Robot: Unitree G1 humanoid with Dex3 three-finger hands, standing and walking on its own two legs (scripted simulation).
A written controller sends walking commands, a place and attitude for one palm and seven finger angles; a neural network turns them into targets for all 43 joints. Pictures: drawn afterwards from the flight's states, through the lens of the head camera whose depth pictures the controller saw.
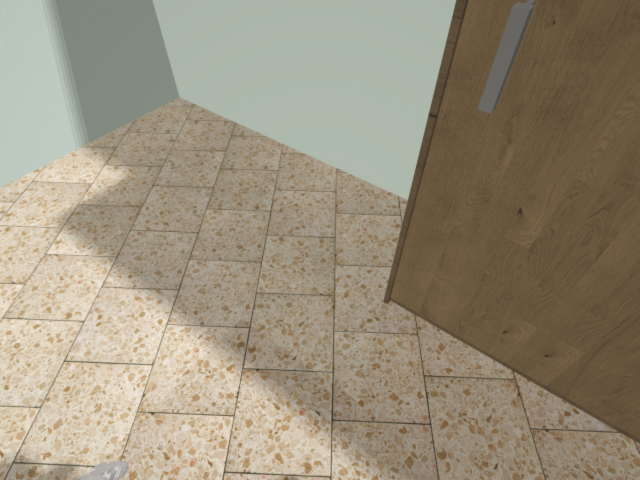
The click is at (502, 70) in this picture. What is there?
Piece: wardrobe's sliding door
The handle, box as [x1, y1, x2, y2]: [478, 0, 534, 113]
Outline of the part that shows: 534,0 528,0 525,3 517,2 512,7 478,109 490,113 494,109 534,6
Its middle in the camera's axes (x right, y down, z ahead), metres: +0.33 -0.32 +0.68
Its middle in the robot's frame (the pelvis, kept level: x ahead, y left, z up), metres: +0.76 -0.29 +0.18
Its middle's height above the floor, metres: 0.95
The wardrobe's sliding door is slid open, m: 0.00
